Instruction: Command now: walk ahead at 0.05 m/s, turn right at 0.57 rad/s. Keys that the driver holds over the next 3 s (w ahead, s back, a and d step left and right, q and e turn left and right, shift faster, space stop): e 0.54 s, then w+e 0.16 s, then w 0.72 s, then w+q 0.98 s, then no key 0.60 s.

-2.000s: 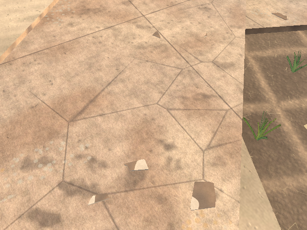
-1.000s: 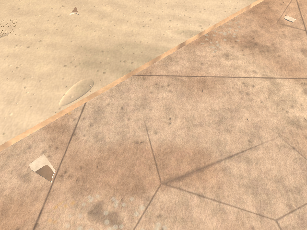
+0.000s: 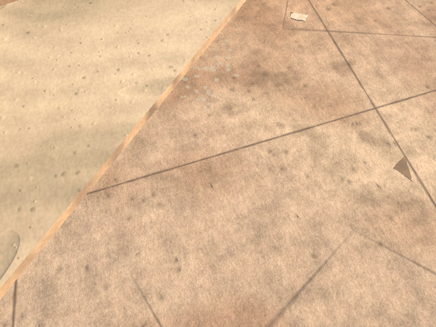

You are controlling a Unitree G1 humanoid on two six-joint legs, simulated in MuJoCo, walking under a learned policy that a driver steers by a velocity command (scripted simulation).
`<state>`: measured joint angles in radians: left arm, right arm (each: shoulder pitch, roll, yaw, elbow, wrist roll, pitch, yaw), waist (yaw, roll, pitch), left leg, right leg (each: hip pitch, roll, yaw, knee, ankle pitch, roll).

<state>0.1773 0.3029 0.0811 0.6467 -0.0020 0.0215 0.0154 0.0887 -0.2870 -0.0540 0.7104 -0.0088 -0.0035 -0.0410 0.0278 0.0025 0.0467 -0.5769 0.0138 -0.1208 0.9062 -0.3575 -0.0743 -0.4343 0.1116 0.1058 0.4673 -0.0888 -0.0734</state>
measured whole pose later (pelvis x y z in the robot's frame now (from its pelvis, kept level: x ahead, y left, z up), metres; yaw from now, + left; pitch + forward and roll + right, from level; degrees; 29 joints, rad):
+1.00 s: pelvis +0.12 -0.02 +0.01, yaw -31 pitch +2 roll +0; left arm 0.38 0.29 0.06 0.70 -0.02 -0.04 0.00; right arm 0.11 -0.30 -0.06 0.72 0.02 -0.09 0.04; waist 0.07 0.02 -0.02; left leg -0.45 0.02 -0.01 0.53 -0.13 0.00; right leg -0.07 0.04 0.13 0.37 -0.34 -0.03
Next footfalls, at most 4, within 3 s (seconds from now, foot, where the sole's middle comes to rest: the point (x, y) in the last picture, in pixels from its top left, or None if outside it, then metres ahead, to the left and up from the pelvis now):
0.16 left None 0.10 0.16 -0.77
0.58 right None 0.01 -0.09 -0.77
1.04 left None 0.29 0.02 -0.77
1.54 right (361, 316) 0.46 -0.35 -0.77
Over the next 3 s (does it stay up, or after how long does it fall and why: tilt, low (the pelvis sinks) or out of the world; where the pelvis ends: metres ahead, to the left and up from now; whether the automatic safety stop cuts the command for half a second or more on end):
stays up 1.00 -0.33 0.00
